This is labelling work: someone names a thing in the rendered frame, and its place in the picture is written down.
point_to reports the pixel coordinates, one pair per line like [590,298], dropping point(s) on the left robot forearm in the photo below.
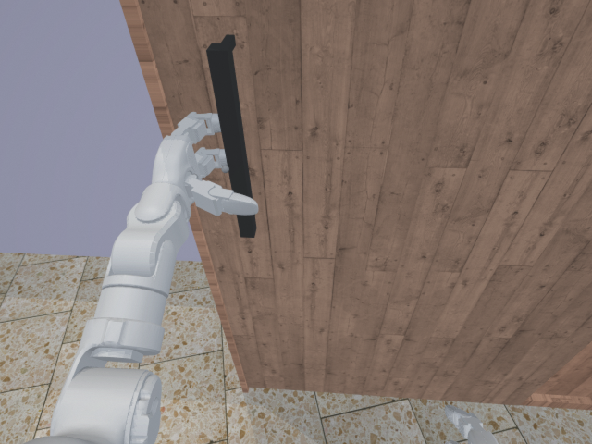
[128,317]

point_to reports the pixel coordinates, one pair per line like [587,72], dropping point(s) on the robot left upper arm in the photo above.
[108,406]

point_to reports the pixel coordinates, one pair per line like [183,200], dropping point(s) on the robot left hand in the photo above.
[175,162]

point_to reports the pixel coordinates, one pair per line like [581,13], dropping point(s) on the wardrobe door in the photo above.
[423,175]
[574,379]

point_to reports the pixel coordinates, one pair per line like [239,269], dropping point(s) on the robot right hand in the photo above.
[469,426]

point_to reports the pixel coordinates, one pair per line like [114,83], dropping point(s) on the handle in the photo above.
[223,75]

